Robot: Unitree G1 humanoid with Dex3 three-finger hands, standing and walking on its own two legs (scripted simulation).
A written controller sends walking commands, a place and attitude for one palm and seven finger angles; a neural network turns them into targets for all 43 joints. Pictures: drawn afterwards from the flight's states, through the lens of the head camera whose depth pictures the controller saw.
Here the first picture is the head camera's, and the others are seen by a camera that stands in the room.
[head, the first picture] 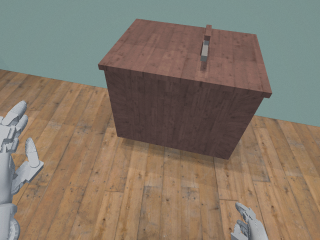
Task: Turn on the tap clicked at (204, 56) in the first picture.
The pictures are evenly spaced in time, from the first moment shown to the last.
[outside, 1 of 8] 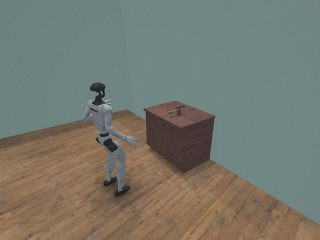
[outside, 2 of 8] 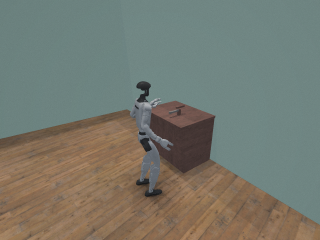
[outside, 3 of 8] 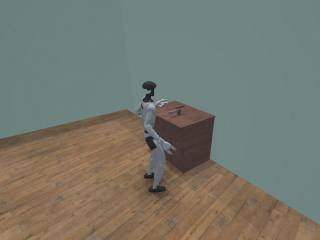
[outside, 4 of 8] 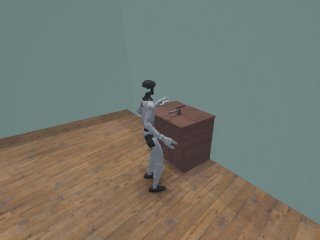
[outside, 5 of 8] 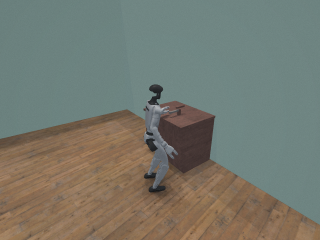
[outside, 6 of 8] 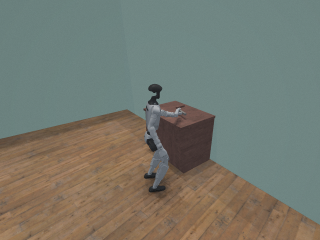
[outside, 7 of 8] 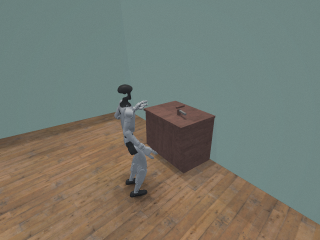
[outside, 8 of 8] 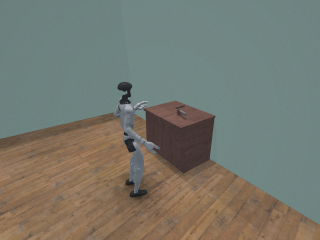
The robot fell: no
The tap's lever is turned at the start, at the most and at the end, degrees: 0 77 77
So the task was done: yes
